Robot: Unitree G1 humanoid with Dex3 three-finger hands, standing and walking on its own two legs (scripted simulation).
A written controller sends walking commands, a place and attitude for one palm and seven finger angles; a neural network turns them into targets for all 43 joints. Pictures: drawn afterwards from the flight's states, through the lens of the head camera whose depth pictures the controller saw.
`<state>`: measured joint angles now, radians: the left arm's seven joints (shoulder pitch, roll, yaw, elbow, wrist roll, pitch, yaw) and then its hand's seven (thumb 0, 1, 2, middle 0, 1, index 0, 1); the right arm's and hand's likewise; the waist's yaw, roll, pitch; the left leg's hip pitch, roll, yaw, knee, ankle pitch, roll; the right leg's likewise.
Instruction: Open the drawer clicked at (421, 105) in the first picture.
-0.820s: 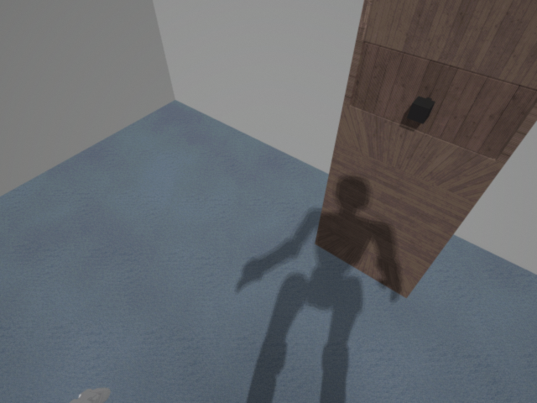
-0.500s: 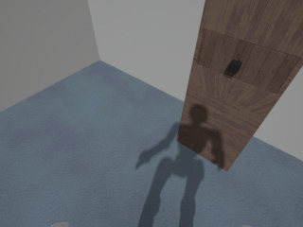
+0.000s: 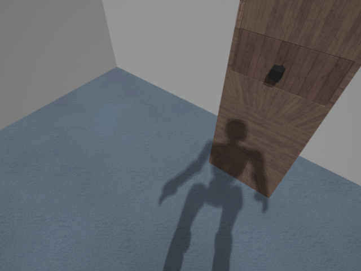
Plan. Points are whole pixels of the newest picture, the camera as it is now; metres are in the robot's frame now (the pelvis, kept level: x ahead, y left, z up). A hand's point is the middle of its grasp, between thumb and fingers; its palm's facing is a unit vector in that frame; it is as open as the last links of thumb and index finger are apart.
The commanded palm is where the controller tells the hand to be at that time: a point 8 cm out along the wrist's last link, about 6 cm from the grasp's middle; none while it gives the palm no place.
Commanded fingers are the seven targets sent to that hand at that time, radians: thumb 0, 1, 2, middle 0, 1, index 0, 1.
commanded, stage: look at it before walking up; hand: left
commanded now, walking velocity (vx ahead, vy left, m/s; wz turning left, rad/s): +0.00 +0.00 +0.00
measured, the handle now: (278, 71) +0.78 -0.31 +0.04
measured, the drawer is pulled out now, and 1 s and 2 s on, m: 0.00 0.00 0.00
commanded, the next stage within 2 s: turn to face it in 0.62 s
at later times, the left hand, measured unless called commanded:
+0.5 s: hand out of the picture +0.08 +0.24 -0.15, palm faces -0.03 -0.94 -0.33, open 7.4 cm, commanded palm none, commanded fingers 0.00 0.90 0.90 -0.20 -0.30 -0.20 -0.30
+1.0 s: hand out of the picture +0.08 +0.22 -0.17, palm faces -0.09 -0.95 -0.30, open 7.4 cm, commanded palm none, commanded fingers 0.00 0.90 0.90 -0.20 -0.30 -0.20 -0.30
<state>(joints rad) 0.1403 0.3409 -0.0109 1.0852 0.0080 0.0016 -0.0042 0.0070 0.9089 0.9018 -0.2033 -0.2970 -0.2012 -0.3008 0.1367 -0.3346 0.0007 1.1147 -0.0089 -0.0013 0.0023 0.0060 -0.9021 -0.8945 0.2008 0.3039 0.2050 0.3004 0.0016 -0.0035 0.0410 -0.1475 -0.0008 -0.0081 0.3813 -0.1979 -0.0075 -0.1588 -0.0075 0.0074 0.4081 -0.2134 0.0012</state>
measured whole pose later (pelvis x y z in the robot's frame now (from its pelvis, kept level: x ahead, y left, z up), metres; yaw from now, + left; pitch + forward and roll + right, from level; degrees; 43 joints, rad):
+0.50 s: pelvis +0.01 +0.00 +0.00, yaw +0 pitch -2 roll +0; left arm 0.13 0.34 -0.01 1.09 0.01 0.00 0.00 0.01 0.91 0.90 -0.20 -0.30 -0.20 -0.30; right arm 0.11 -0.34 0.00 1.11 -0.01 -0.01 0.00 0.00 -0.90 -0.89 0.20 0.30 0.21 0.30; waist 0.00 0.00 0.04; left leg -0.13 0.01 -0.01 0.36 -0.20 -0.01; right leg -0.15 0.00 0.01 0.39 -0.21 0.00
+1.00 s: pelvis +0.00 -0.01 -0.01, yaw -6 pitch -1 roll +1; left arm 0.18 0.29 0.01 1.01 0.01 0.05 0.00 0.01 0.91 0.90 -0.20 -0.30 -0.20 -0.30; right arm 0.12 -0.27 -0.02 1.02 -0.01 0.02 -0.02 0.00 -0.90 -0.89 0.20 0.30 0.20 0.30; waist 0.02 -0.02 0.07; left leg -0.19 0.03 0.08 0.48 -0.26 -0.02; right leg -0.26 0.03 0.10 0.55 -0.26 -0.01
